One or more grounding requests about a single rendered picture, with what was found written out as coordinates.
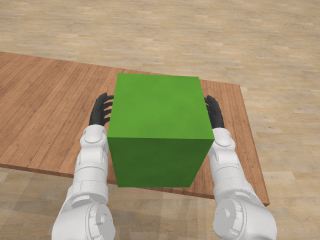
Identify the right robot upper arm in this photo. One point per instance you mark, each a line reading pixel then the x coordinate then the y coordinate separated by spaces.
pixel 239 219

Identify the table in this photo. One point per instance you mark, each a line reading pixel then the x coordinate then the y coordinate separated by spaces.
pixel 46 104

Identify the carton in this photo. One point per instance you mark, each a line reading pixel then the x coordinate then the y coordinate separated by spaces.
pixel 159 130

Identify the robot right hand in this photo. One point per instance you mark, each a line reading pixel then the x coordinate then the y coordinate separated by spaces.
pixel 214 112

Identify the left robot forearm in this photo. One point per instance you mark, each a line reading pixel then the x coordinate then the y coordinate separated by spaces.
pixel 91 171

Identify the robot left hand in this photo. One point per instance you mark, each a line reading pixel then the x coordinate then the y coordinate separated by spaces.
pixel 98 113

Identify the right robot forearm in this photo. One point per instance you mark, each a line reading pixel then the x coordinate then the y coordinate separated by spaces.
pixel 226 170

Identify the left robot upper arm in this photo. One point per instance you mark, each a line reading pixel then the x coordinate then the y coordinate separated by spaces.
pixel 92 221

